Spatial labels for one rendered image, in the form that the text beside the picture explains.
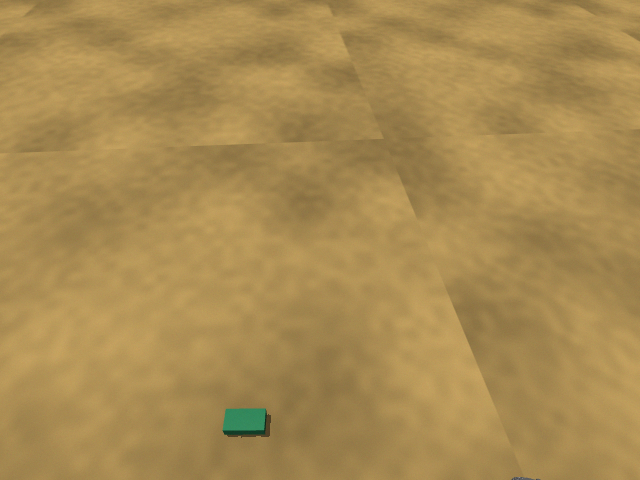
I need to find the small box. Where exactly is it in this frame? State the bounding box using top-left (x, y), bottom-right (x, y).
top-left (223, 409), bottom-right (267, 435)

